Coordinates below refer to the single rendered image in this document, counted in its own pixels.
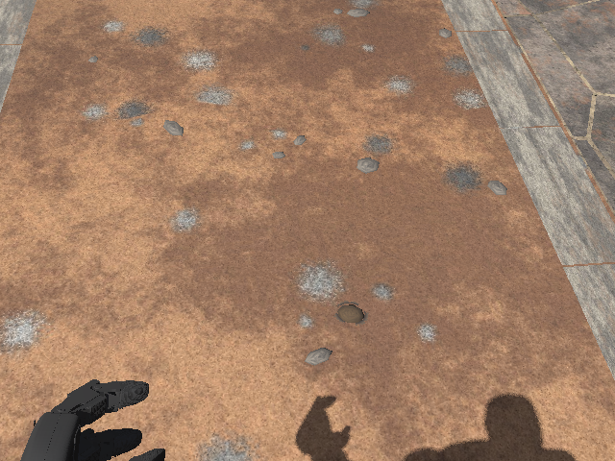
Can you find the left robot hand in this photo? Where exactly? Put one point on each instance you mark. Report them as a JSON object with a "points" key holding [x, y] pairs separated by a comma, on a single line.
{"points": [[57, 434]]}

